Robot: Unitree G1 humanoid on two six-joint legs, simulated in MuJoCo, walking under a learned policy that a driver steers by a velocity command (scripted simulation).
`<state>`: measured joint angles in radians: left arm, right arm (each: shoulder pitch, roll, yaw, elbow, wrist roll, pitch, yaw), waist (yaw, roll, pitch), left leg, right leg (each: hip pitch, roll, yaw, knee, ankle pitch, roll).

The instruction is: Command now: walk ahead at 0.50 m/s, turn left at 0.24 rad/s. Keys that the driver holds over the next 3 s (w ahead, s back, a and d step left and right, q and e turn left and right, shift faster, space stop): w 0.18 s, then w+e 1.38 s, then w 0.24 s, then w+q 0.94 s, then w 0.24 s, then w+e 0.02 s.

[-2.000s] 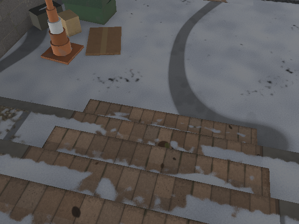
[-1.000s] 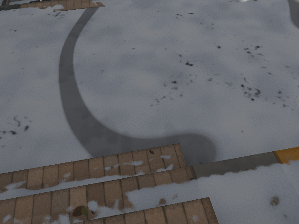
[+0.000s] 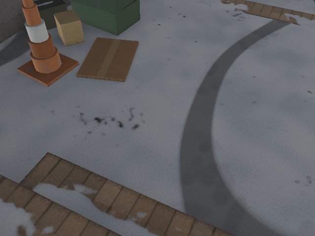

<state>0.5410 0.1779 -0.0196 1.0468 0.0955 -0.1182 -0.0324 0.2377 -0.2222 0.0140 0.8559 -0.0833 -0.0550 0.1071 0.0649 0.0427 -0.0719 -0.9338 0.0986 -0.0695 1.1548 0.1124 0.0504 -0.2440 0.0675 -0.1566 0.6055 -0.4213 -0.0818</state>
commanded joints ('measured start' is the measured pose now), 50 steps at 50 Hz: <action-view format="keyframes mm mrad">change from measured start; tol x32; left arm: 1 -9 151 15 -16 3 -20 -12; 19 466 -74 2 165 27 57 -92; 22 -111 84 34 -75 -64 13 -69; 44 -626 53 28 -241 26 63 -42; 50 364 349 177 108 18 27 -20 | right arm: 1 -12 -35 -4 -47 -12 -8 2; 12 -433 -27 -6 -101 136 15 -50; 16 -318 -61 0 -55 -27 12 -22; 20 526 -210 -86 175 -15 3 -16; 26 83 47 -19 89 -5 -52 -77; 50 360 5 -27 173 9 -23 0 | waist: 1 -69 -49 94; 15 101 -91 244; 20 -202 128 -492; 26 -5 21 165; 44 -232 -33 303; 50 164 -233 -405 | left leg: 1 38 -15 0 -76 59 -3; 5 -447 20 -93 -377 187 -37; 10 363 -13 97 -487 334 -10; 15 368 13 76 -859 157 -10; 20 1804 378 -225 -435 851 378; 22 1238 366 -191 -723 85 279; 25 626 257 6 -851 93 201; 44 911 282 182 -592 -371 67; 48 562 107 342 22 -237 -31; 50 112 -50 206 720 -982 -143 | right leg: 1 -49 -320 303 -185 635 -209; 5 509 -348 406 -65 474 -188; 10 -206 -239 240 -146 150 -159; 16 224 -226 308 191 435 -111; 21 -784 -90 183 1335 -357 84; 33 -421 -261 316 116 851 -22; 44 -361 -210 134 -192 515 7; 48 499 -98 21 -145 886 -58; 50 1185 -397 477 58 1396 -372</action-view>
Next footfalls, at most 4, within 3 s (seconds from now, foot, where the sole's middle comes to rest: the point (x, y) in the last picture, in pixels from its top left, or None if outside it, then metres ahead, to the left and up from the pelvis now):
0.36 left None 0.39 0.18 -0.89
0.96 right None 0.61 -0.17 -1.03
1.36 left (183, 193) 0.97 -0.07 -1.17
1.82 right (244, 190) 1.02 -0.45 -1.17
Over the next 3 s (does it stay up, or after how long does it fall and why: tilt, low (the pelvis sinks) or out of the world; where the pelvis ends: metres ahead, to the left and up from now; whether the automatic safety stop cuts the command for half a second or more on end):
stays up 1.51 -0.65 -0.40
